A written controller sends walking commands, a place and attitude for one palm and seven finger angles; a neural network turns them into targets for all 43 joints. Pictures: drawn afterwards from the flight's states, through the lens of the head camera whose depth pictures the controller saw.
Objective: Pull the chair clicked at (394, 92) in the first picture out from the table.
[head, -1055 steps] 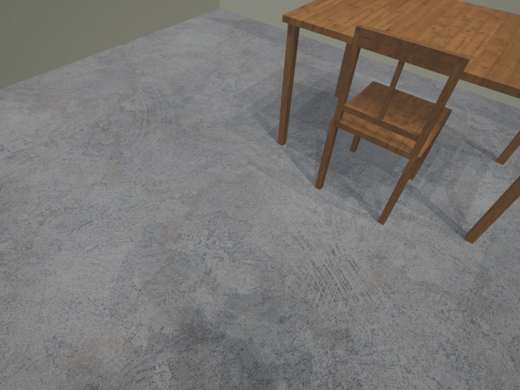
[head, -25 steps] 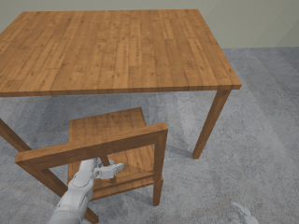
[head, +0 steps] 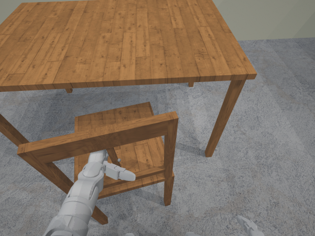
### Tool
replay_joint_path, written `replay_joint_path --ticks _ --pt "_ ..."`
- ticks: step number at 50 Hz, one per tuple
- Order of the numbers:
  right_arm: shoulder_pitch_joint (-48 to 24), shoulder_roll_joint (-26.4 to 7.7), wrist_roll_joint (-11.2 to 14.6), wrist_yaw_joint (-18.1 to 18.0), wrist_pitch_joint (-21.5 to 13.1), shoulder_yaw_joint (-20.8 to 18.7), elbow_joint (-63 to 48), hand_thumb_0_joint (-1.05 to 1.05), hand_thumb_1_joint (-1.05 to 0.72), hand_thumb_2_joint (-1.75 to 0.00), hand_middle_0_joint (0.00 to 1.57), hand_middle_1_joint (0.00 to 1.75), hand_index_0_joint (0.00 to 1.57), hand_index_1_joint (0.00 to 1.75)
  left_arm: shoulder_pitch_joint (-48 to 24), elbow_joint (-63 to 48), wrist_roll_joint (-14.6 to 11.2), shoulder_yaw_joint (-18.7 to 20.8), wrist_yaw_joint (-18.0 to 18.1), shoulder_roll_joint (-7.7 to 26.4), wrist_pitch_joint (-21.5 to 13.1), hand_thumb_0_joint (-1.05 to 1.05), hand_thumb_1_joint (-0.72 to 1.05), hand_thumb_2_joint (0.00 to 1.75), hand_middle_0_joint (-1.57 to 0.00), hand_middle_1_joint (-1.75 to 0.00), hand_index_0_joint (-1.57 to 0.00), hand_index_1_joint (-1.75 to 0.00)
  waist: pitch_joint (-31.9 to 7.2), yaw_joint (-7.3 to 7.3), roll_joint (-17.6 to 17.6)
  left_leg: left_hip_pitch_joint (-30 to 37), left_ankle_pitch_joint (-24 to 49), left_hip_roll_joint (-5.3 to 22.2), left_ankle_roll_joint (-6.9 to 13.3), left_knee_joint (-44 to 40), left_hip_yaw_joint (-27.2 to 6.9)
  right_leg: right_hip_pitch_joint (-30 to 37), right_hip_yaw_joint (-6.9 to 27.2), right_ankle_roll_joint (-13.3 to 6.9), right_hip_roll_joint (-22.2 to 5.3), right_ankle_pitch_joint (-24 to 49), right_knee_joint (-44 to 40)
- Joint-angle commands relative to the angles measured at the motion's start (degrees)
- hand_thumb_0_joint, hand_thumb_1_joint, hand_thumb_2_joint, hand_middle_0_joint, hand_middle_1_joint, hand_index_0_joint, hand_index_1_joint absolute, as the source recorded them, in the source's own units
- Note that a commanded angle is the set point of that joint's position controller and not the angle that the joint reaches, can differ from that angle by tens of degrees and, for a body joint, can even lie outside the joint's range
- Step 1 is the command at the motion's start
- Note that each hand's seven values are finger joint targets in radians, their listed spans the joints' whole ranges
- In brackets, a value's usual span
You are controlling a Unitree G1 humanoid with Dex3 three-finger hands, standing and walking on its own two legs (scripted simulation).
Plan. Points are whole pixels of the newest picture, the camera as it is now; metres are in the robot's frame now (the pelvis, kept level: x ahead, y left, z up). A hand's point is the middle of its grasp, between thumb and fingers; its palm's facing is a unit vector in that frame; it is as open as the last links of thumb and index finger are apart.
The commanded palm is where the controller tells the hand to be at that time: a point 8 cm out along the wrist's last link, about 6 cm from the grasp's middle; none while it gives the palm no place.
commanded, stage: draw the fingers out of the gap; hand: left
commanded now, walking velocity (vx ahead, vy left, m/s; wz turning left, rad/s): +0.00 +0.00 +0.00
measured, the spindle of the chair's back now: (116, 163) +0.35 +0.13 -0.08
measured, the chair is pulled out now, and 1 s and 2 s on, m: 0.16 0.16 0.16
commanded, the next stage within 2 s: draw the hand back to the body in 0.86 s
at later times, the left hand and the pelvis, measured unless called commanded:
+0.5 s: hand (118, 183) +0.27 +0.11 -0.04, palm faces -0.01 -0.99 -0.16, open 17.5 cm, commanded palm +0.24 +0.17 -0.01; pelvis +0.02 -0.01 +0.00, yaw +1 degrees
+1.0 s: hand (110, 219) +0.18 +0.12 -0.04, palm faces -0.01 -0.99 -0.14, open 17.5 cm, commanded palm +0.16 +0.17 -0.01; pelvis +0.02 -0.01 -0.01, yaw +3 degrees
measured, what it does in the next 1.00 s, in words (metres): stands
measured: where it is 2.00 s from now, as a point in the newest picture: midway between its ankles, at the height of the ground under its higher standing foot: outside the picture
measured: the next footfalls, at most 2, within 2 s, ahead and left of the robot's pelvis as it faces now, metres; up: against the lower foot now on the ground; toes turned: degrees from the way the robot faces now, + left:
none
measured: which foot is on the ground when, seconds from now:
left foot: down 0.00-1.00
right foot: down 0.00-1.00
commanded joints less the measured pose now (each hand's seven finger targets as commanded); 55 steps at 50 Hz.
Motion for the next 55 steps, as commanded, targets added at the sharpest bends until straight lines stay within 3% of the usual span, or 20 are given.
replay_joint_path --ticks 1,2,4,5,6,9,12,16,18,19,22,26,35,42,44,46,49,50,51,55 --pt "-2.7 -8.4 0.0 -0.9 -2.6 -3.4 -7.3 0.0 -0.9 -0.9 0.2 0.3 0.2 0.3 -20.3 -11.3 0.1 2.0 0.2 6.6 -3.4 0.0 -0.55 0.2 0.0 0.0 0.0 0.0 -13.9 -1.16 -2.9 7.0 5.4 -1.6 1.3 -7.2 -1.8 5.6 0.5 0.3 1.3 4.7 -8.8" --pt "-2.7 -8.3 -0.2 -0.9 -2.7 -3.5 -7.4 0.0 -0.9 -0.9 0.2 0.3 0.2 0.3 -19.0 -11.5 0.1 2.9 0.3 7.2 -3.4 0.0 -0.55 0.2 0.0 0.0 0.0 0.0 -15.0 -0.51 -1.5 7.4 5.9 -1.7 1.3 -7.1 -1.6 6.5 0.6 0.1 1.3 5.2 -8.8" --pt "-2.5 -8.3 -0.1 -1.0 -2.8 -3.4 -7.2 0.0 -0.9 -0.9 0.2 0.3 0.2 0.3 -19.5 -11.5 -0.3 2.7 0.1 7.1 -3.5 0.0 -0.55 0.2 0.0 0.0 0.0 0.0 -15.1 -0.89 -2.7 7.1 6.2 -1.8 1.4 -7.2 -1.6 7.0 0.8 0.3 1.2 5.7 -9.1" --pt "-2.0 -8.4 -0.3 -1.0 -2.9 -3.5 -6.8 0.0 -0.9 -0.9 0.2 0.3 0.2 0.3 -18.3 -8.1 0.1 2.2 -0.2 6.2 -3.5 0.0 -0.55 0.2 0.0 0.0 0.0 0.0 -13.7 -1.32 -4.2 5.6 6.3 -1.7 1.4 -6.5 -1.6 6.0 0.6 0.2 1.4 5.9 -8.5" --pt "-1.8 -8.4 -0.3 -0.8 -2.9 -3.6 -7.0 0.0 -0.9 -0.9 0.2 0.3 0.2 0.3 -14.5 -7.0 -0.2 2.4 -0.5 5.6 -3.6 0.0 -0.55 0.2 0.0 0.0 0.0 0.0 -13.3 -0.58 -5.7 4.7 6.6 -1.7 1.4 -6.3 -1.5 6.2 0.4 0.2 1.2 6.2 -8.3" --pt "-2.4 -8.2 -0.2 -0.1 -3.1 -3.9 -8.8 0.0 -0.9 -0.9 0.2 0.3 0.2 0.3 -9.6 -13.5 -0.1 0.8 -1.2 4.8 -4.4 0.0 -0.55 0.2 0.0 0.0 0.0 0.0 -16.7 0.48 -1.4 7.6 9.6 -1.6 1.1 -6.5 -1.1 8.0 0.3 -0.2 1.0 9.1 -7.6" --pt "-2.9 -8.1 -0.3 0.2 -3.1 -4.1 -10.1 0.0 -0.9 -0.9 0.2 0.3 0.2 0.3 -1.9 -18.3 -0.1 0.1 -0.5 4.4 -3.9 0.0 -0.55 0.2 0.0 0.0 0.0 0.0 -16.9 1.13 -2.4 8.3 11.7 -1.4 1.1 -6.4 -1.1 8.9 -0.1 -0.1 1.0 11.0 -7.2" --pt "-4.4 -8.1 -0.4 -0.2 -3.0 -3.9 -11.1 0.0 -0.9 -0.9 0.2 0.3 0.2 0.3 1.8 -24.0 0.2 -0.9 0.8 4.6 -2.8 0.0 -0.55 0.2 0.0 0.0 0.0 0.0 -13.5 0.38 -5.1 6.5 9.3 -1.5 1.4 -6.3 -1.2 8.0 0.2 0.4 0.9 9.0 -7.7" --pt "-5.0 -8.0 -0.5 -0.5 -3.1 -3.8 -11.8 0.0 -0.9 -0.9 0.2 0.3 0.2 0.3 5.4 -27.6 0.4 -0.3 1.2 5.6 -2.8 0.0 -0.55 0.2 0.0 0.0 0.0 0.0 -13.7 1.03 -3.8 6.6 9.5 -1.7 1.5 -6.0 -1.0 8.6 0.5 0.3 0.8 9.2 -7.6" --pt "-5.2 -7.7 -0.5 -0.7 -3.3 -3.7 -11.8 0.0 -0.9 -0.9 0.2 0.3 0.2 0.3 4.4 -30.0 0.6 -1.5 1.2 5.1 -2.9 0.0 -0.55 0.2 0.0 0.0 0.0 0.0 -13.7 0.22 -3.2 7.3 10.0 -1.7 1.6 -5.6 -1.1 8.2 0.4 0.4 0.7 9.9 -7.5" --pt "-5.4 -7.5 -0.7 -1.0 -4.0 -3.5 -12.4 0.0 -0.9 -0.9 0.2 0.3 0.2 0.3 11.2 -34.1 0.7 -2.3 1.0 4.9 -3.0 0.0 -0.55 0.2 0.0 0.0 0.0 0.0 -14.3 0.54 -2.7 7.8 11.0 -1.7 1.5 -5.0 -1.5 8.6 0.2 0.3 0.6 10.8 -6.8" --pt "-6.0 -7.5 -0.7 -1.3 -4.7 -3.0 -13.2 0.0 -0.9 -0.9 0.2 0.3 0.2 0.3 18.5 -36.7 0.3 -3.5 -0.2 4.7 -1.4 0.0 -0.55 0.2 0.0 0.0 0.0 0.0 -11.3 0.27 -3.3 6.6 10.5 -1.8 1.6 -4.3 -1.8 7.8 0.2 0.4 0.5 10.9 -6.8" --pt "-5.5 -7.2 -1.1 -1.7 -6.5 -2.4 -16.4 0.0 -0.9 -0.9 0.2 0.3 0.2 0.3 30.5 -48.1 0.9 -7.2 -1.4 3.7 0.2 0.0 -0.55 0.2 0.0 0.0 0.0 0.0 -9.7 -0.28 -3.1 5.7 10.5 -2.1 1.6 -2.4 -3.0 5.7 -0.6 0.3 0.4 10.2 -5.3" --pt "-4.6 -6.8 -1.4 -2.0 -7.5 -2.2 -18.0 0.0 -0.9 -0.9 0.2 0.3 0.2 0.3 40.5 -54.0 1.7 -5.1 -1.1 6.4 0.0 0.0 -0.55 0.2 0.0 0.0 0.0 0.0 -9.3 0.58 -3.0 3.1 9.5 -2.6 1.7 -0.9 -3.0 5.3 -0.3 0.4 0.2 9.7 -4.2" --pt "-4.5 -6.5 -1.4 -2.0 -7.9 -2.2 -18.6 0.0 -0.9 -0.9 0.2 0.3 0.2 0.3 42.9 -55.8 1.8 -6.1 -1.3 5.6 -0.2 0.0 -0.55 0.2 0.0 0.0 0.0 0.0 -9.2 0.52 -2.0 2.9 9.3 -2.6 1.7 -0.5 -2.9 4.8 -0.3 0.5 0.2 9.4 -3.9" --pt "-4.3 -6.3 -1.4 -2.2 -8.3 -2.4 -18.4 0.0 -0.9 -0.9 0.2 0.3 0.2 0.3 45.6 -55.7 1.5 -5.2 -1.5 6.0 -0.4 0.0 -0.55 0.2 0.0 0.0 0.0 0.0 -9.2 0.55 -3.9 1.8 8.8 -2.6 1.8 0.0 -2.9 4.9 0.0 0.7 0.2 9.4 -4.0" --pt "-4.4 -6.5 -1.2 -2.2 -9.2 -2.4 -18.7 0.0 -0.9 -0.9 0.2 0.3 0.2 0.3 46.7 -58.2 1.3 -6.6 -2.3 5.4 -1.2 0.0 -0.55 0.2 0.0 0.0 0.0 0.0 -8.2 0.17 -1.9 1.4 7.4 -2.5 1.8 0.1 -3.3 3.0 -0.5 0.5 0.3 6.8 -3.6" --pt "-4.6 -5.9 -1.7 -2.2 -11.7 -2.5 -17.8 0.0 -0.9 -0.9 0.2 0.3 0.2 0.3 39.5 -66.9 -4.3 -6.0 -3.1 0.8 -10.7 0.0 -0.55 0.2 0.0 0.0 0.0 0.0 -6.9 -0.25 -4.8 -0.4 8.0 -2.6 1.3 3.3 -4.0 -0.4 -2.1 0.3 1.2 7.3 -1.3" --pt "-4.3 -6.1 -2.0 -2.0 -13.4 -2.9 -15.4 0.0 -0.9 -0.9 0.2 0.3 0.2 0.3 42.9 -62.2 -3.7 -3.5 -3.4 4.0 -15.6 0.0 -0.55 0.2 0.0 0.0 0.0 0.0 -8.3 0.97 -3.5 -1.4 7.0 -2.5 1.0 4.5 -4.0 -1.2 -1.3 0.1 0.8 6.5 0.2" --pt "-4.3 -5.4 -1.8 -0.3 -17.2 -4.0 -12.7 0.0 -0.9 -0.9 0.2 0.3 0.2 0.3 45.4 -62.8 -6.0 1.5 -5.4 6.3 -30.1 0.0 -0.55 0.2 0.0 0.0 0.0 0.0 -10.8 2.94 0.5 -3.9 7.0 -2.3 0.1 6.6 -4.0 -3.0 -1.0 -0.7 1.2 4.4 4.0"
